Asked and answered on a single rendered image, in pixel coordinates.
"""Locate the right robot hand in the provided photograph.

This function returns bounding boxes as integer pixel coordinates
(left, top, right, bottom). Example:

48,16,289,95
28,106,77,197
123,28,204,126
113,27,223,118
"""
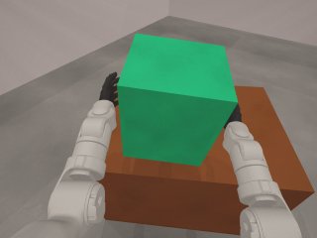
224,103,242,130

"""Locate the left robot hand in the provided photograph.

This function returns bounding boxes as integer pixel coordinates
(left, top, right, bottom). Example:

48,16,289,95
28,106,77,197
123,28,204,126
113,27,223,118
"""
99,71,120,107

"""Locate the left robot upper arm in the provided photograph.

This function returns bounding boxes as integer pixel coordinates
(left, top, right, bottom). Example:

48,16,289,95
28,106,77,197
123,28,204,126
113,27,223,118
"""
10,180,106,238

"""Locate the robot right forearm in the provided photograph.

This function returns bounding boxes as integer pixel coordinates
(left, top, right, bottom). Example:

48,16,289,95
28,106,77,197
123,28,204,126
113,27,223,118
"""
222,121,302,238

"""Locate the pedestal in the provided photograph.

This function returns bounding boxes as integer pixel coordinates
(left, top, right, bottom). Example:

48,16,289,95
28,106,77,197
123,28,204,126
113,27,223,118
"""
97,82,315,235

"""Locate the carton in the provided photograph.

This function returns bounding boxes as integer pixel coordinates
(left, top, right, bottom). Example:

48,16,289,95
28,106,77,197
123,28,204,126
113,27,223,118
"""
117,33,238,167

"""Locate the robot left forearm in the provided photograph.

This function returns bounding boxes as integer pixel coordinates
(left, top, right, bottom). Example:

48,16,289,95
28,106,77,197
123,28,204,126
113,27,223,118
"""
48,99,117,217

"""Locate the right robot upper arm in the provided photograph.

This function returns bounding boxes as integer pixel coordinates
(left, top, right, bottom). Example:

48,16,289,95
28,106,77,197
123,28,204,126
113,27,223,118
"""
240,206,301,238

